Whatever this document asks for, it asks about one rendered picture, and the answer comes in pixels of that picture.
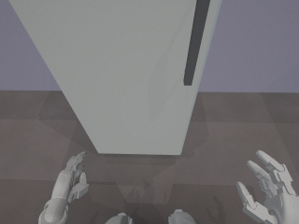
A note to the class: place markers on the robot left hand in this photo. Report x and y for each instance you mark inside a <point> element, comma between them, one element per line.
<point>63,188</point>

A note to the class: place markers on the robot left forearm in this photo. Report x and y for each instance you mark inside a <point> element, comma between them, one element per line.
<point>55,212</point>

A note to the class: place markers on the robot left thigh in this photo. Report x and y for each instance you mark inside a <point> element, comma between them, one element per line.
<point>121,219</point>

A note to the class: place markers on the handle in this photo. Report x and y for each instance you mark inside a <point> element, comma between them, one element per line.
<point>198,27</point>

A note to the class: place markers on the robot thigh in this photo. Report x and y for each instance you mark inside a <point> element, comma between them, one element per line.
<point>181,218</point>
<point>121,219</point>

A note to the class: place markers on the robot right thigh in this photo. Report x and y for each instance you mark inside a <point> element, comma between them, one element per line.
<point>181,218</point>

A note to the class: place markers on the fridge door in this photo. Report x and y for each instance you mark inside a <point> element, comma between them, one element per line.
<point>120,65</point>

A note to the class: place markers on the robot right hand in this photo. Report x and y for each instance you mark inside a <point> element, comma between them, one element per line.
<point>284,203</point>

